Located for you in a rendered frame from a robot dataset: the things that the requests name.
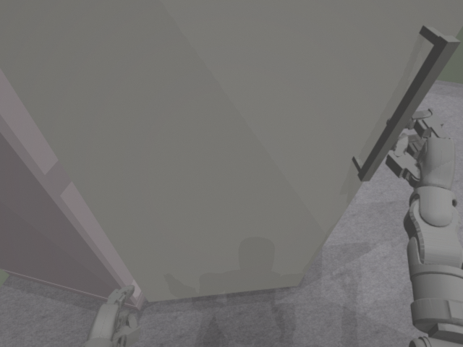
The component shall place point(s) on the handle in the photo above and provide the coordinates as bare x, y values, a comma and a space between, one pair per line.
443, 49

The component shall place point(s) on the right robot hand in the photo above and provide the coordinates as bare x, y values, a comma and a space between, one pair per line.
430, 149

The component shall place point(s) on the right robot forearm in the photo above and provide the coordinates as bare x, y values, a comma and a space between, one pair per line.
435, 259

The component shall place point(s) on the fridge door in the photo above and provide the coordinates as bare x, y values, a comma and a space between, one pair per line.
212, 140

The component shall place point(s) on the left robot hand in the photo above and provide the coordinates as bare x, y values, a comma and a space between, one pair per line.
108, 321

